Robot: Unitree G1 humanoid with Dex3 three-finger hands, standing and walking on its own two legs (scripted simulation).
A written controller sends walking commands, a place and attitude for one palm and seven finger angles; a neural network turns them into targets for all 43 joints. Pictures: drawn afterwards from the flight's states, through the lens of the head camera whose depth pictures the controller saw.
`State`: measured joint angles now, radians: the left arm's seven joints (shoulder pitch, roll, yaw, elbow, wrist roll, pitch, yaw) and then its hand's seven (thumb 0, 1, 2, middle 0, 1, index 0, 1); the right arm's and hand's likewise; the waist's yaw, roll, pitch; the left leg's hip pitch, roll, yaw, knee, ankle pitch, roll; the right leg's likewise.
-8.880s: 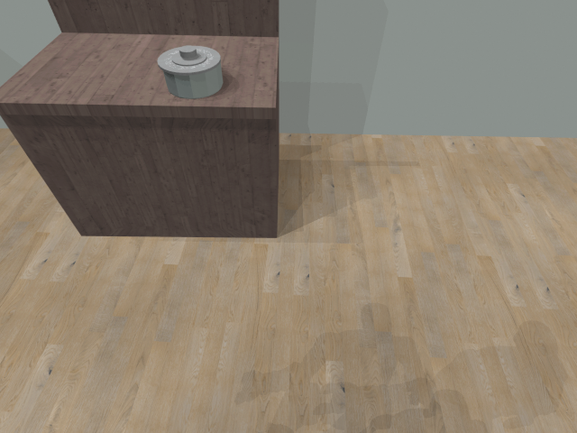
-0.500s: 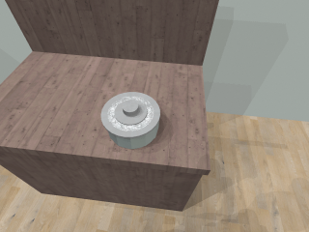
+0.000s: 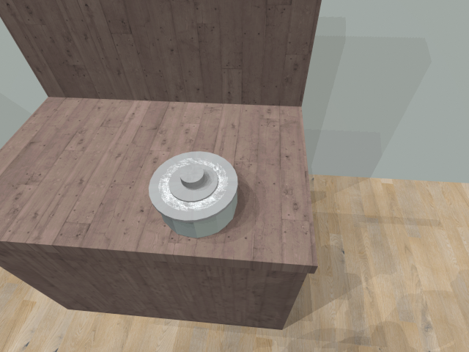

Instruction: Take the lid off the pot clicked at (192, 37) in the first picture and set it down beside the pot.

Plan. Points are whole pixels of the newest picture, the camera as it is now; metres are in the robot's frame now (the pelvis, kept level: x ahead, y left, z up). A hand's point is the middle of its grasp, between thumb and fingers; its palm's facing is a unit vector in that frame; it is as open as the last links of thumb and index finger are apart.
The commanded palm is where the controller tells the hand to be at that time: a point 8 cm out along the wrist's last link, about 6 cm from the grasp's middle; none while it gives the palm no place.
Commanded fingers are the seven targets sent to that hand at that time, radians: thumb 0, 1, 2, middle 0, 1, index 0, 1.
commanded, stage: look again from close up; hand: left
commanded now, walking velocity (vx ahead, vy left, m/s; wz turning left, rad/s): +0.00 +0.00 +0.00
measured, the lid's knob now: (192, 176) +0.45 +0.12 +0.02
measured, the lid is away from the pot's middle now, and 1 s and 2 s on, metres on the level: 0.00 0.00 0.00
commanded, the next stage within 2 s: lift the closed hand beside the body in 0.68 s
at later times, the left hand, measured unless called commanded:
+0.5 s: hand out of the picture +0.04 +0.17 -0.17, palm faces +0.02 -0.97 -0.23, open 7.3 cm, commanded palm none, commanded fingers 0.00 0.90 0.90 -0.20 -0.30 -0.20 -0.30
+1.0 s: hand (134, 339) +0.16 +0.19 -0.08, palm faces +0.16 -0.94 -0.30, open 6.4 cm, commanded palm +0.10 +0.23 -0.05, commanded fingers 0.00 0.90 0.90 -0.73 -0.88 -0.73 -0.88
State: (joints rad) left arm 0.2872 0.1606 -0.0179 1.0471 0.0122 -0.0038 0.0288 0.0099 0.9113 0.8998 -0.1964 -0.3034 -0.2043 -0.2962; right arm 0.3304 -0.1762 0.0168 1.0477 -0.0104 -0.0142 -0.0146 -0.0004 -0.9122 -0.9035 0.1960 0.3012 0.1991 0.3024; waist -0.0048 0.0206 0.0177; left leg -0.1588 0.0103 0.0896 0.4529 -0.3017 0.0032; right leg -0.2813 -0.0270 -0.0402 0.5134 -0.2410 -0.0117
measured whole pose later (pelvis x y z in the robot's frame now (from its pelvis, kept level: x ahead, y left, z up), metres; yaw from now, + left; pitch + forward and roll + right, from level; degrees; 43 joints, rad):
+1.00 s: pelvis +0.01 +0.00 +0.00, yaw +3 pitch +0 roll +1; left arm 0.34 0.17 0.01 0.43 0.00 -0.01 0.11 0.02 0.94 0.90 -0.36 -0.48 -0.37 -0.48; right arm 0.23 -0.25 -0.02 0.87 0.03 -0.20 -0.02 0.02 -0.92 -0.90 0.20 0.30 0.20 0.30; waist -0.02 0.05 -0.04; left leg -0.17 0.01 0.05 0.49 -0.32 0.00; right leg -0.26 -0.04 -0.09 0.53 -0.27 -0.01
